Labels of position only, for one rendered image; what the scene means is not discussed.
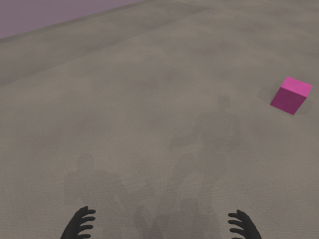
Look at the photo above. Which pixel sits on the right robot hand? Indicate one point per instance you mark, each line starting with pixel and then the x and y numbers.
pixel 249 229

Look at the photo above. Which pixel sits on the left robot hand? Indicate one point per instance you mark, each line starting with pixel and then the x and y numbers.
pixel 73 228

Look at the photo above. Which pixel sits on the carton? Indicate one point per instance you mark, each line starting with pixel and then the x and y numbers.
pixel 291 95

